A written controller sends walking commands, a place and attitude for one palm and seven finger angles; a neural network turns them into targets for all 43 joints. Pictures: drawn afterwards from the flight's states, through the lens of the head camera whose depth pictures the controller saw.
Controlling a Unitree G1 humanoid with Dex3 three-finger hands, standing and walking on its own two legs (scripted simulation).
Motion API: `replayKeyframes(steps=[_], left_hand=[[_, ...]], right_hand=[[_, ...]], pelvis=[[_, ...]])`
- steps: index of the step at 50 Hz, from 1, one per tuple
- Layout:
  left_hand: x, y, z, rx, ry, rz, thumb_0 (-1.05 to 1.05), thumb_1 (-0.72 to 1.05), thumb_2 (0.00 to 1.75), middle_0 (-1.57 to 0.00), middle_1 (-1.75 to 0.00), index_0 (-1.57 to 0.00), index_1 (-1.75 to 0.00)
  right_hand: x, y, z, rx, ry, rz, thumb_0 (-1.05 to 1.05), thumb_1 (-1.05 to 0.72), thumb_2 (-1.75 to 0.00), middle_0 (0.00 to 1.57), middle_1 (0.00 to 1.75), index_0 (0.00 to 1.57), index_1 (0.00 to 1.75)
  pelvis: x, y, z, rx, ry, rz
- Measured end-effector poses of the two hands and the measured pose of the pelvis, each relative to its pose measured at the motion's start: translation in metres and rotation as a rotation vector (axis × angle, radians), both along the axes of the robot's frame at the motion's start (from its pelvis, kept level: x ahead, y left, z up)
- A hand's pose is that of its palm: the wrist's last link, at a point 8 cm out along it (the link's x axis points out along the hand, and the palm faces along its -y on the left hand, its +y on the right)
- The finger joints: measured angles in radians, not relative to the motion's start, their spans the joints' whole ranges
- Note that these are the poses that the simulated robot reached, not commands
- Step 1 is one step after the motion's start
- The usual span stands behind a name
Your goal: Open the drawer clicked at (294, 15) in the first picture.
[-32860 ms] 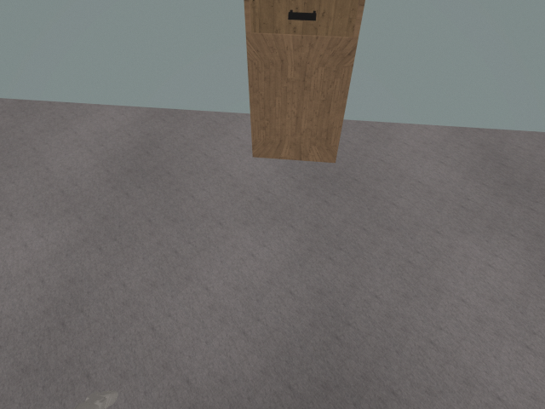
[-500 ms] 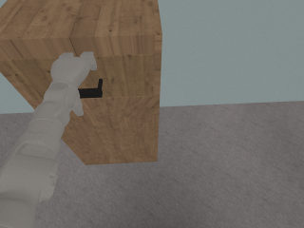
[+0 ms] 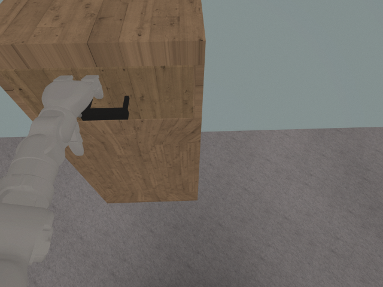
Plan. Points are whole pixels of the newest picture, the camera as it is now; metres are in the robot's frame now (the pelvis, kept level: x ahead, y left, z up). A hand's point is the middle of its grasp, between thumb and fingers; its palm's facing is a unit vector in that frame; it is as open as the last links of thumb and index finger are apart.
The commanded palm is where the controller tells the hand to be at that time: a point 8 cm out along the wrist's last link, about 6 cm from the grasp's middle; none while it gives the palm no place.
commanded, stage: re-aim the fingers above the handle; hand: left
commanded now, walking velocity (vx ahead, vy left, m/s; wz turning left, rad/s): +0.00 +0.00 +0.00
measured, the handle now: (106, 107) +0.52 +0.22 +0.03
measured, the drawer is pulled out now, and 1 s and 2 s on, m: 0.00 0.00 0.00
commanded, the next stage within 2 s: lower the fingers behind the handle in 0.40 s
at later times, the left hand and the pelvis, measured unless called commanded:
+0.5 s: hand (76, 108) +0.47 +0.25 +0.09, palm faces -0.06 +0.01 -1.00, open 13.7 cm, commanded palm +0.45 +0.24 +0.14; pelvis +0.00 +0.01 +0.00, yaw -1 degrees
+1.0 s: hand (92, 117) +0.48 +0.23 +0.05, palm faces -0.06 +0.01 -1.00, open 13.8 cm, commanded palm +0.46 +0.23 +0.11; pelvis +0.00 +0.01 -0.01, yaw -1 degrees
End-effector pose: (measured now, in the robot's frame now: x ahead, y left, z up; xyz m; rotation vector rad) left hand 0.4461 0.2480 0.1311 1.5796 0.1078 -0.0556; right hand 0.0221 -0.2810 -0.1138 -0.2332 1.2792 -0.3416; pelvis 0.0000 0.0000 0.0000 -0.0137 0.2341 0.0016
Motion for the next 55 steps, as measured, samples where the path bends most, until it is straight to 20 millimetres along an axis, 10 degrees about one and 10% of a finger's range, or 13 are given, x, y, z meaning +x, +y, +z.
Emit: replayKeyframes(steps=[17, 25, 38, 55], left_hand=[[0.017, -0.022, 0.009, -0.004, -0.11, 0.031, 0.0, -0.49, 0.3, -0.37, -1.24, -0.38, -1.25], [0.006, 0.001, 0.014, 0.004, -0.042, 0.076, 0.0, -0.49, 0.3, -0.33, -1.21, -0.35, -1.22], [-0.002, -0.017, -0.013, -0.047, -0.085, -0.071, 0.0, -0.49, 0.3, -0.32, -1.2, -0.33, -1.2], [0.014, -0.023, -0.028, -0.016, -0.026, 0.019, 0.0, -0.49, 0.3, -0.32, -1.21, -0.32, -1.2]], right_hand=[[0.034, 0.034, -0.012, 0.099, -0.096, 0.012, 0.0, -0.9, -0.9, 0.2, 0.3, 0.2, 0.3], [0.029, 0.036, -0.008, 0.1, -0.088, 0.014, 0.0, -0.9, -0.9, 0.2, 0.3, 0.2, 0.3], [0.027, 0.011, -0.002, 0.013, -0.057, 0.038, 0.01, -0.9, -0.9, 0.2, 0.3, 0.2, 0.3], [0.007, 0.027, -0.015, 0.078, -0.016, -0.012, 0.0, -0.9, -0.9, 0.2, 0.3, 0.2, 0.3]], pelvis=[[0.002, 0.01, -0.002, 0.003, 0.008, -0.023], [0.004, 0.009, 0.001, 0.002, -0.013, -0.017], [0.0, 0.01, -0.005, -0.003, 0.007, -0.002], [0.004, 0.007, -0.007, 0.0, 0.034, -0.018]])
